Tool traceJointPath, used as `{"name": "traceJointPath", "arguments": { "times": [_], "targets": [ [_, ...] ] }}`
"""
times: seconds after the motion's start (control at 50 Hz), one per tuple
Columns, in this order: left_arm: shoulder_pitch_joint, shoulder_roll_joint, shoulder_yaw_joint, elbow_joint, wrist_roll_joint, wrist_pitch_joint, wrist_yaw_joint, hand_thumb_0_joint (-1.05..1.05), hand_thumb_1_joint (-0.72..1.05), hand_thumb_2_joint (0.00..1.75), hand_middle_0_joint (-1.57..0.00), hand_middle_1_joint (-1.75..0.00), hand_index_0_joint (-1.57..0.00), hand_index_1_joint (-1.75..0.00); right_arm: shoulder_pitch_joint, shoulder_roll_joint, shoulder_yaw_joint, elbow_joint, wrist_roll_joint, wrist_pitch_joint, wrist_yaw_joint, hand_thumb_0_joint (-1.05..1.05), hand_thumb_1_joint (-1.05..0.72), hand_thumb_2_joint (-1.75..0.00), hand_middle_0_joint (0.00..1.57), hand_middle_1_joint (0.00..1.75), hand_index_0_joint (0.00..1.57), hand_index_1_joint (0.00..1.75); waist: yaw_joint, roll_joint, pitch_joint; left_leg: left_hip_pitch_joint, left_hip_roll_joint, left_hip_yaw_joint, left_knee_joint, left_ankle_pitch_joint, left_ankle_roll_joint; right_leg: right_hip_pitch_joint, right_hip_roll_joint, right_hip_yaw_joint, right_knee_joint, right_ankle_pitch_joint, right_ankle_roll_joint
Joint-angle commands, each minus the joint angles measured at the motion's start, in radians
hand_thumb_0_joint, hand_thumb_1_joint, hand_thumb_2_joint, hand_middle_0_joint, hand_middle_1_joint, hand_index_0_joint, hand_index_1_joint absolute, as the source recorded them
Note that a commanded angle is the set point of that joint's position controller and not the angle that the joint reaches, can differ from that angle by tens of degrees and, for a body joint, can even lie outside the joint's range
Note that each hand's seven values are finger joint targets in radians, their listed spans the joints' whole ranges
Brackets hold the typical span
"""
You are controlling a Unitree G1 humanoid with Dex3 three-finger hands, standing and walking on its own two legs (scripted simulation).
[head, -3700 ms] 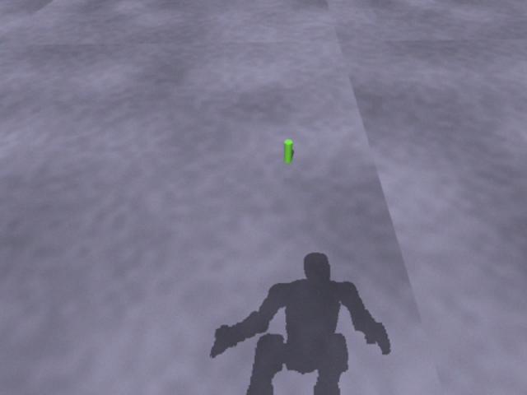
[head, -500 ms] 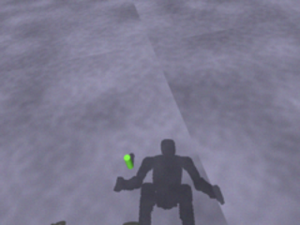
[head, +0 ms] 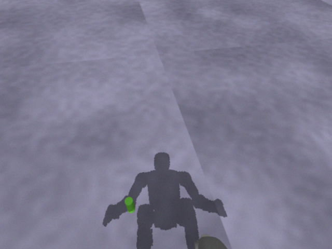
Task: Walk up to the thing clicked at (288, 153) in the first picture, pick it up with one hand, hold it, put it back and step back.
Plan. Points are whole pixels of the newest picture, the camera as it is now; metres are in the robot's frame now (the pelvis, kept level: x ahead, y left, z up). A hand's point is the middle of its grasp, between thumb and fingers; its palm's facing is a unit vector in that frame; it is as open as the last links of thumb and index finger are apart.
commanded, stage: walk up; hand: left
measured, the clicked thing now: (130, 205) +0.46 +0.20 -0.70
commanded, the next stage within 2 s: none
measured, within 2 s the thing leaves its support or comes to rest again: neither
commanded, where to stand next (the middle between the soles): +0.11 -0.03 m, yaw +1 degrees
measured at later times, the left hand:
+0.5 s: hand (91, 243) +0.18 +0.22 -0.15, palm faces +0.00 -0.95 -0.32, open 7.4 cm
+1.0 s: hand out of the picture +0.14 +0.24 -0.15, palm faces +0.06 -0.94 -0.34, open 7.4 cm
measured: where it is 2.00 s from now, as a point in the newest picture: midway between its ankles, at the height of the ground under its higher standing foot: outside the picture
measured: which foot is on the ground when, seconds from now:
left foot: down 0.00-1.00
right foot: up 0.00-0.12, down 0.14-1.00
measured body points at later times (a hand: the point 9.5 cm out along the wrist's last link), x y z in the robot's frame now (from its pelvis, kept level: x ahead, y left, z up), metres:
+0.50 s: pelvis +0.06 -0.02 +0.00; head +0.08 -0.03 +0.45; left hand +0.18 +0.27 -0.13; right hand +0.13 -0.33 -0.14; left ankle +0.05 +0.11 -0.73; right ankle +0.13 -0.15 -0.73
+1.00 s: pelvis +0.08 -0.02 +0.01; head +0.09 -0.03 +0.46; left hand +0.13 +0.28 -0.12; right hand +0.18 -0.32 -0.12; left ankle +0.05 +0.11 -0.73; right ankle +0.13 -0.15 -0.73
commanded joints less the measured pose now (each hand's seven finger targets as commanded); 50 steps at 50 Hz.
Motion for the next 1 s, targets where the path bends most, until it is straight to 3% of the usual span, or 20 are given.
{"name": "traceJointPath", "arguments": {
  "times": [0.0,0.02,0.04,0.08,0.1,0.12,0.14,0.16,0.22,0.26,0.28,0.3,0.32,0.34,0.38,0.42,0.46,0.62,0.84,0.98],
  "targets": [
    [0.003,0.123,0.036,-0.054,0.002,-0.018,0.018,0.00,0.90,0.90,-0.20,-0.30,-0.20,-0.30,-0.021,-0.248,-0.066,-0.056,0.002,-0.006,-0.034,0.00,-0.90,-0.90,0.20,0.30,0.20,0.30,0.007,0.215,-0.037,-0.041,0.226,-0.129,-0.116,0.540,0.160,0.099,0.008,-0.052,-0.144,0.104,-0.002],
    [0.001,0.121,0.038,-0.044,-0.001,-0.020,0.025,0.00,0.90,0.90,-0.20,-0.30,-0.20,-0.30,-0.031,-0.244,-0.061,-0.053,0.005,0.001,-0.037,0.00,-0.90,-0.90,0.20,0.30,0.20,0.30,0.009,0.205,-0.063,-0.042,0.223,-0.118,-0.067,0.606,0.158,0.136,0.024,-0.060,-0.164,0.124,-0.004],
    [-0.005,0.117,0.039,-0.034,-0.002,-0.021,0.030,0.00,0.90,0.90,-0.20,-0.30,-0.20,-0.30,-0.036,-0.241,-0.059,-0.049,0.010,0.008,-0.039,0.00,-0.90,-0.90,0.20,0.30,0.20,0.30,0.011,0.197,-0.083,-0.041,0.219,-0.120,-0.022,0.596,0.148,0.175,0.042,-0.069,-0.194,0.131,-0.011],
    [0.002,0.122,0.037,-0.017,0.002,-0.026,0.037,0.00,0.90,0.90,-0.20,-0.30,-0.20,-0.30,-0.079,-0.235,-0.053,-0.046,0.021,0.025,-0.043,0.00,-0.90,-0.90,0.20,0.30,0.20,0.30,0.034,0.154,-0.115,-0.065,0.173,-0.091,0.080,0.420,0.109,0.272,0.067,-0.082,-0.343,0.236,-0.031],
    [0.013,0.147,0.043,-0.007,0.007,-0.033,0.043,0.00,0.90,0.90,-0.20,-0.30,-0.20,-0.30,-0.072,-0.196,-0.037,-0.044,0.027,0.031,-0.043,0.00,-0.90,-0.90,0.20,0.30,0.20,0.30,0.046,0.095,-0.137,-0.086,0.141,-0.086,0.157,0.316,0.072,0.342,0.048,-0.042,-0.406,0.285,-0.048],
    [0.000,0.215,0.060,-0.012,0.014,-0.041,0.049,0.00,0.90,0.90,-0.20,-0.30,-0.20,-0.30,-0.024,-0.143,-0.019,-0.041,0.030,0.032,-0.044,0.00,-0.90,-0.90,0.20,0.30,0.20,0.30,0.035,-0.078,-0.174,-0.183,0.083,-0.054,0.268,0.089,0.027,0.424,-0.105,0.152,-0.440,0.409,-0.082],
    [-0.050,0.239,0.057,-0.038,0.003,-0.044,0.050,0.00,0.90,0.90,-0.20,-0.30,-0.20,-0.30,0.021,-0.109,-0.002,-0.020,0.030,0.044,-0.048,0.00,-0.90,-0.90,0.20,0.30,0.20,0.30,0.014,-0.139,-0.194,-0.185,0.001,-0.080,0.352,-0.290,-0.009,0.374,-0.289,0.399,-0.523,0.406,-0.196],
    [-0.082,0.253,0.050,-0.034,0.001,-0.037,0.051,0.00,0.90,0.90,-0.20,-0.30,-0.20,-0.30,-0.026,-0.182,-0.025,0.008,0.028,0.057,-0.060,0.00,-0.90,-0.90,0.20,0.30,0.20,0.30,0.032,-0.120,-0.172,-0.163,0.007,-0.105,0.375,-0.398,-0.003,0.322,-0.296,0.426,-0.509,0.329,-0.266],
    [-0.157,0.214,0.033,-0.023,0.008,-0.022,0.059,0.00,0.90,0.90,-0.20,-0.30,-0.20,-0.30,-0.019,-0.192,-0.024,0.077,0.031,0.059,-0.060,0.00,-0.90,-0.90,0.20,0.30,0.20,0.30,0.004,-0.155,-0.133,-0.138,0.033,-0.127,0.277,-0.291,-0.008,0.250,-0.206,0.277,-0.500,0.241,-0.191],
    [-0.225,0.202,0.026,-0.025,0.005,-0.008,0.054,0.00,0.90,0.90,-0.20,-0.30,-0.20,-0.30,0.033,-0.184,-0.026,0.134,0.020,0.052,-0.057,0.00,-0.90,-0.90,0.20,0.30,0.20,0.30,-0.032,-0.141,-0.159,0.000,0.004,-0.090,0.089,-0.098,-0.010,0.177,-0.154,0.175,-0.440,0.204,-0.146],
    [-0.224,0.177,0.018,-0.021,0.000,-0.001,0.052,0.00,0.90,0.90,-0.20,-0.30,-0.20,-0.30,0.023,-0.184,-0.027,0.148,0.011,0.048,-0.057,0.00,-0.90,-0.90,0.20,0.30,0.20,0.30,-0.032,-0.098,-0.170,0.055,0.007,-0.099,-0.014,-0.004,-0.010,0.154,-0.133,0.141,-0.404,0.194,-0.119],
    [-0.228,0.142,0.009,-0.017,-0.008,0.003,0.049,0.00,0.90,0.90,-0.20,-0.30,-0.20,-0.30,-0.014,-0.208,-0.034,0.146,-0.003,0.044,-0.059,0.00,-0.90,-0.90,0.20,0.30,0.20,0.30,-0.021,-0.028,-0.168,0.067,0.076,-0.199,-0.078,0.028,0.006,0.120,-0.104,0.112,-0.377,0.159,-0.081],
    [-0.226,0.115,0.003,-0.002,-0.015,0.007,0.045,0.00,0.90,0.90,-0.20,-0.30,-0.20,-0.30,-0.125,-0.238,-0.033,0.123,-0.004,0.038,-0.055,0.00,-0.90,-0.90,0.20,0.30,0.20,0.30,0.017,0.047,-0.126,-0.052,0.151,-0.314,-0.131,-0.058,0.040,0.159,-0.039,0.067,-0.398,0.046,-0.031],
    [-0.227,0.142,0.012,0.033,-0.012,0.007,0.046,0.00,0.90,0.90,-0.20,-0.30,-0.20,-0.30,-0.191,-0.232,-0.024,0.129,0.009,0.038,-0.047,0.00,-0.90,-0.90,0.20,0.30,0.20,0.30,0.045,0.037,-0.085,-0.131,0.149,-0.278,-0.108,-0.092,0.050,0.253,-0.021,0.047,-0.424,-0.015,-0.026],
    [-0.259,0.147,0.012,0.055,-0.001,-0.005,0.044,0.00,0.90,0.90,-0.20,-0.30,-0.20,-0.30,-0.178,-0.191,-0.003,0.159,0.006,0.037,-0.044,0.00,-0.90,-0.90,0.20,0.30,0.20,0.30,0.019,-0.009,-0.115,-0.094,0.088,-0.199,-0.096,-0.039,0.022,0.296,-0.069,0.100,-0.461,0.074,-0.043],
    [-0.273,0.141,0.008,0.076,-0.006,-0.012,0.044,0.00,0.90,0.90,-0.20,-0.30,-0.20,-0.30,-0.172,-0.194,0.001,0.188,0.008,0.032,-0.046,0.00,-0.90,-0.90,0.20,0.30,0.20,0.30,0.011,0.048,-0.150,-0.030,0.087,-0.184,-0.110,0.093,0.009,0.327,-0.079,0.078,-0.450,0.254,-0.047],
    [-0.279,0.136,0.005,0.101,-0.013,-0.013,0.045,0.00,0.90,0.90,-0.20,-0.30,-0.20,-0.30,-0.197,-0.187,0.006,0.205,0.009,0.031,-0.046,0.00,-0.90,-0.90,0.20,0.30,0.20,0.30,0.021,0.054,-0.151,-0.005,0.090,-0.181,-0.117,0.178,0.008,0.342,-0.069,0.057,-0.459,0.325,-0.037],
    [-0.327,0.118,-0.005,0.169,-0.011,-0.001,0.039,0.00,0.90,0.90,-0.20,-0.30,-0.20,-0.30,-0.258,-0.185,0.005,0.252,0.005,0.042,-0.046,0.00,-0.90,-0.90,0.20,0.30,0.20,0.30,0.018,0.077,-0.126,0.004,0.106,-0.191,-0.227,0.081,0.001,0.387,-0.058,0.039,-0.543,0.222,-0.016],
    [-0.319,0.119,-0.002,0.219,-0.002,-0.001,0.038,0.00,0.90,0.90,-0.20,-0.30,-0.20,-0.30,-0.292,-0.185,0.000,0.275,0.006,0.051,-0.044,0.00,-0.90,-0.90,0.20,0.30,0.20,0.30,0.014,0.062,-0.115,0.066,0.107,-0.184,-0.260,0.093,-0.004,0.380,-0.058,0.032,-0.603,0.196,-0.002],
    [-0.309,0.119,0.002,0.221,-0.001,-0.003,0.041,0.00,0.90,0.90,-0.20,-0.30,-0.20,-0.30,-0.292,-0.182,-0.003,0.278,0.007,0.053,-0.046,0.00,-0.90,-0.90,0.20,0.30,0.20,0.30,0.013,0.050,-0.135,0.095,0.107,-0.179,-0.256,0.153,-0.009,0.398,-0.065,0.029,-0.607,0.257,0.000]
  ]
}}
